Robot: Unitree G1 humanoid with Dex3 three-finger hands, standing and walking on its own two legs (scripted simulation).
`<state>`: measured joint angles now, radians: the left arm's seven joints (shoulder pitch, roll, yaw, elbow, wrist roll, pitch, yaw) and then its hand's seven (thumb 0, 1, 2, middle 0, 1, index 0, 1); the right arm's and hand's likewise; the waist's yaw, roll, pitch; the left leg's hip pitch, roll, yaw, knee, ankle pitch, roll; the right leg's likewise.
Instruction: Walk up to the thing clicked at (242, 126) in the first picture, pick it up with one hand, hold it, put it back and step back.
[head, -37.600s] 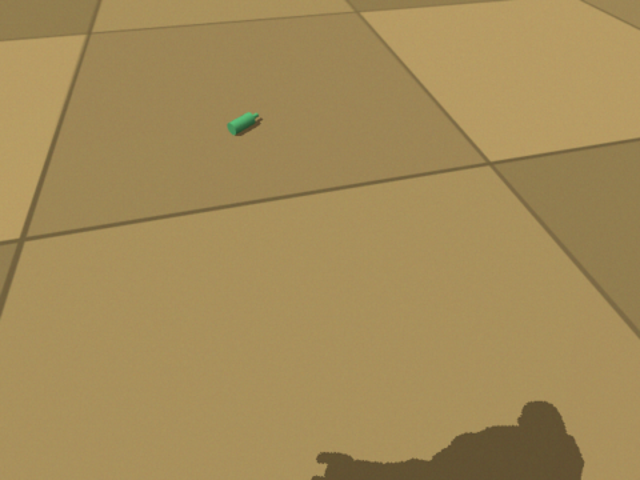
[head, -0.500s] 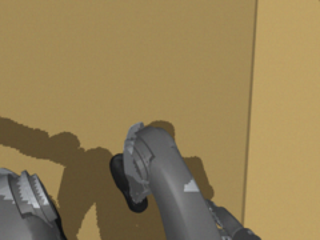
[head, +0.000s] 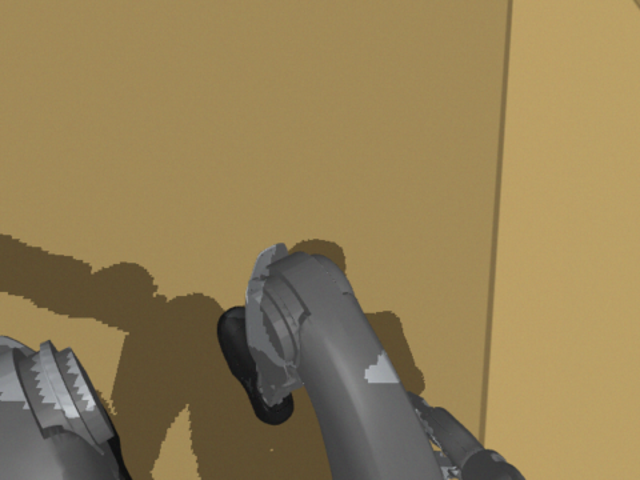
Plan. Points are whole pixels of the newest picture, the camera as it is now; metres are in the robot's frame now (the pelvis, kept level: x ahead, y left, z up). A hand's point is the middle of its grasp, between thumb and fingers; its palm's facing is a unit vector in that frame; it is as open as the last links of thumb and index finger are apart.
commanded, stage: rest palm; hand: left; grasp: from above
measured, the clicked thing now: out of the picture +0.50 +0.37 -0.28
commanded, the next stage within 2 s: close in 1.88 s
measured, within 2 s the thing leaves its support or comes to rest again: neither
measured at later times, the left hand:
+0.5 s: hand out of the picture +0.46 +0.37 -0.25, palm faces -0.45 -0.15 -0.88, open 13.6 cm
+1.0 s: hand out of the picture +0.47 +0.37 -0.25, palm faces -0.45 -0.15 -0.88, open 13.4 cm
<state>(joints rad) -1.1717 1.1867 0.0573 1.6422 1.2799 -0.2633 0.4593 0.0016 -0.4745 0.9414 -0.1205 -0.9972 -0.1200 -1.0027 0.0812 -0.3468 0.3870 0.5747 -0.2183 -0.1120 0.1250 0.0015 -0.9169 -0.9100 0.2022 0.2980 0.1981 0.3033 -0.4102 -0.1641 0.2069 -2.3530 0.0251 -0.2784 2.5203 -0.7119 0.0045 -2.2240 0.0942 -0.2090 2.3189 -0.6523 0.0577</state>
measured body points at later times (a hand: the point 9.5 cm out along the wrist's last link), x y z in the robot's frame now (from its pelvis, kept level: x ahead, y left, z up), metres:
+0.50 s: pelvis +0.00 +0.00 +0.00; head +0.29 +0.15 +0.31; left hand +0.48 +0.38 -0.20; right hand +0.06 -0.25 -0.05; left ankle +0.06 +0.12 -0.28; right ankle +0.12 -0.11 -0.28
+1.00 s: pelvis +0.00 +0.00 +0.00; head +0.29 +0.15 +0.30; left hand +0.49 +0.38 -0.20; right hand +0.06 -0.25 -0.05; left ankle +0.06 +0.12 -0.28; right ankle +0.12 -0.11 -0.28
